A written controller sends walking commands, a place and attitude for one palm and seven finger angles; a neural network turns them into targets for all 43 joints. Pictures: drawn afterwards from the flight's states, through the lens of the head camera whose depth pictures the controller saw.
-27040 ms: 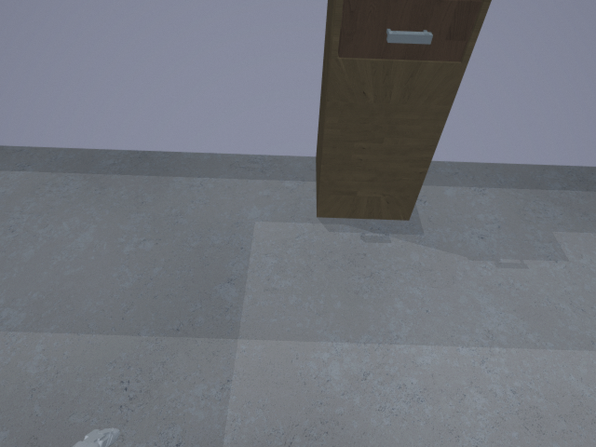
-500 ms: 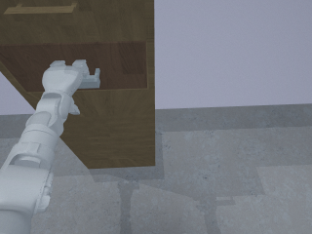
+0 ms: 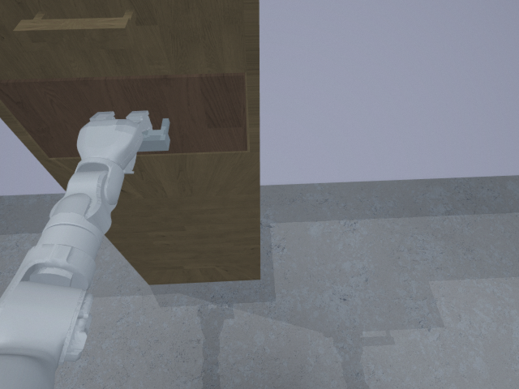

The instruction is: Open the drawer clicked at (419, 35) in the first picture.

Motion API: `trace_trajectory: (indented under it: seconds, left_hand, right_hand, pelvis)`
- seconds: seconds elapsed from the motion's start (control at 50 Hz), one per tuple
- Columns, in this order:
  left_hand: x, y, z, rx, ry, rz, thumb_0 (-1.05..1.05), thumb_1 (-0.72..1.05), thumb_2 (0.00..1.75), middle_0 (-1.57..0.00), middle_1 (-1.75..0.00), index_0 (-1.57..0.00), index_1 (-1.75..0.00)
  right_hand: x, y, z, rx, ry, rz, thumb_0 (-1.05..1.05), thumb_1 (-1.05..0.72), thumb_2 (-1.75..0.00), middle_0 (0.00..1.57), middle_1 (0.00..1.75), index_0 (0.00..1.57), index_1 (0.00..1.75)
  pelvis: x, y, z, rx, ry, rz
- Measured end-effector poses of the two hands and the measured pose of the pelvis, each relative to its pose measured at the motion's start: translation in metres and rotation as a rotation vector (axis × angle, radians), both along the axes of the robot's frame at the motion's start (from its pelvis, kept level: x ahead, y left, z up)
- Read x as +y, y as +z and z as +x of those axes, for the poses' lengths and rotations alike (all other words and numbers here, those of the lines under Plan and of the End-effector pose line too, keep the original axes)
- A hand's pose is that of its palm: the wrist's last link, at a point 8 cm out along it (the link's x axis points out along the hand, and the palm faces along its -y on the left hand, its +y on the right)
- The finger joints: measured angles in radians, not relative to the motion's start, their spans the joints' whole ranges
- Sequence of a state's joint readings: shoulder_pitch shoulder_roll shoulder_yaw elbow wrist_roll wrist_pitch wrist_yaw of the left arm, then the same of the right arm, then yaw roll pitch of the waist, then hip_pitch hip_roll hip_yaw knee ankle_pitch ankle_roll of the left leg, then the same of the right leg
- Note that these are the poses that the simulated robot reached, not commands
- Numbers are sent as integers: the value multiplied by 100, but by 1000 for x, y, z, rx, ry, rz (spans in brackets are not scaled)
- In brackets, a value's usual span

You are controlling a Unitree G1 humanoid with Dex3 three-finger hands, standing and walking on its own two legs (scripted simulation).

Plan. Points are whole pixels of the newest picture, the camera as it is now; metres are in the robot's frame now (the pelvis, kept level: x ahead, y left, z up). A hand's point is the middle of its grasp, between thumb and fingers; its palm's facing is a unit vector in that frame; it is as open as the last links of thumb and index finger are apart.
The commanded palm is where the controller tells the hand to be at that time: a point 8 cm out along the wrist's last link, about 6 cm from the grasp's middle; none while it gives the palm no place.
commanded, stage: pull the drawer open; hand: left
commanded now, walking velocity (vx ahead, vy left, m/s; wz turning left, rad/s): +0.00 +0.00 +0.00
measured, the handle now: (131, 132) +0.51 +0.21 +0.09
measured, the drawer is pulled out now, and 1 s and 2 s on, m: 0.00 0.02 0.11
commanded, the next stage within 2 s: none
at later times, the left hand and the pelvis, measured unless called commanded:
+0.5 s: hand (124, 172) +0.45 +0.22 +0.06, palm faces +0.01 -0.05 -1.00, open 5.8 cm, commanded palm +0.43 +0.23 +0.13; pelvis +0.02 +0.00 +0.01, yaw -1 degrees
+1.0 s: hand (122, 175) +0.44 +0.22 +0.06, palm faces -0.01 -0.05 -1.00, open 5.8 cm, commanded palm +0.39 +0.23 +0.13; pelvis +0.01 +0.00 +0.01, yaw -2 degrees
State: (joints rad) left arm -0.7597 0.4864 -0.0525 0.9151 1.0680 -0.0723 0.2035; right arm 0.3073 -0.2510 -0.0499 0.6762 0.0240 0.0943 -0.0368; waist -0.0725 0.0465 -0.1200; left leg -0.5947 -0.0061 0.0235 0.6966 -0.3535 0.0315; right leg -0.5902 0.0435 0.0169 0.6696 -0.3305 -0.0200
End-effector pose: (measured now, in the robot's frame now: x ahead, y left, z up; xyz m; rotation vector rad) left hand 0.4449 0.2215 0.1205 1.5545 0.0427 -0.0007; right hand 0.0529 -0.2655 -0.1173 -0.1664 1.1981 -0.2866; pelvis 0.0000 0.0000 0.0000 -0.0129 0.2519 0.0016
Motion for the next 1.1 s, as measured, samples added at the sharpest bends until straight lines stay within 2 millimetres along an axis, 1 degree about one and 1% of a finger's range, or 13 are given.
trace_trajectory:
  seconds: [0.18,0.3,0.4,0.5,0.6,0.68,0.72,0.78,0.88,0.98,1.04,1.1]
  left_hand:
    - [0,-1,-1,-15,4,-4,0,67,81,-35,-135,-39,-134]
    - [0,-2,-5,-20,11,-17,1,69,79,-32,-135,-38,-135]
    - [0,-2,-12,-28,10,-29,1,70,78,-31,-135,-38,-135]
    - [0,-2,-20,-33,5,-36,1,70,77,-30,-135,-39,-135]
    - [1,-2,-18,-22,-2,-9,0,68,80,-34,-135,-39,-135]
    - [0,0,-17,-4,-1,5,0,67,81,-35,-134,-39,-135]
    - [0,0,-16,5,1,7,0,67,80,-36,-134,-39,-135]
    - [0,1,-16,14,3,1,0,67,80,-35,-134,-40,-135]
    - [0,0,-17,10,6,-15,1,68,79,-34,-134,-39,-135]
    - [1,-1,-23,-11,5,-26,2,69,78,-32,-135,-39,-135]
    - [0,-2,-31,-27,4,-34,2,70,77,-30,-135,-39,-135]
    - [0,-3,-41,-40,3,-40,2,71,76,-29,-135,-39,-135]
  right_hand:
    - [-2,-1,-4,14,-15,6,1,-90,-90,20,30,20,30]
    - [-1,2,3,-5,-35,20,1,-90,-90,20,30,20,30]
    - [1,5,20,-34,-29,28,1,-90,-90,20,30,20,30]
    - [3,9,45,-78,1,27,1,-90,-90,20,30,20,30]
    - [4,9,65,-91,60,12,1,-90,-90,20,30,20,30]
    - [5,8,71,-110,74,13,1,-90,-90,20,30,20,30]
    - [5,7,69,-113,73,16,1,-90,-90,20,30,20,30]
    - [5,5,61,-105,67,19,1,-90,-90,20,30,20,30]
    - [1,3,37,-71,32,21,1,-90,-90,20,30,20,30]
    - [-5,3,15,-37,-16,24,1,-90,-90,20,30,20,30]
    - [-7,4,10,-30,-38,26,1,-90,-90,20,30,20,30]
    - [-8,7,14,-41,-45,26,1,-90,-90,20,30,20,30]
  pelvis:
    - [1,0,3,3,-9,0]
    - [2,3,11,-4,-24,0]
    - [4,5,18,-13,-30,-1]
    - [4,7,24,-24,-24,-1]
    - [2,5,20,-29,5,-1]
    - [0,4,15,-28,12,1]
    - [-2,4,13,-28,12,2]
    - [-3,4,9,-29,12,4]
    - [-6,3,6,-28,-3,6]
    - [-5,5,8,-27,-24,6]
    - [-4,6,12,-29,-36,7]
    - [-3,8,16,-37,-41,6]
